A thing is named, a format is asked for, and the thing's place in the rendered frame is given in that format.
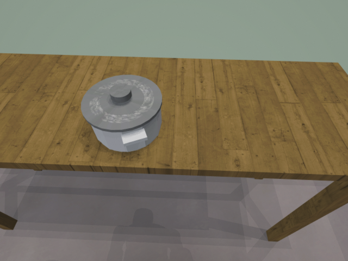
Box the lid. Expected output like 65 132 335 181
81 74 162 132

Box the pot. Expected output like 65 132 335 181
92 109 162 152

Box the knob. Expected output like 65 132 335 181
109 83 132 103

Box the table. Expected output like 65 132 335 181
0 53 348 241

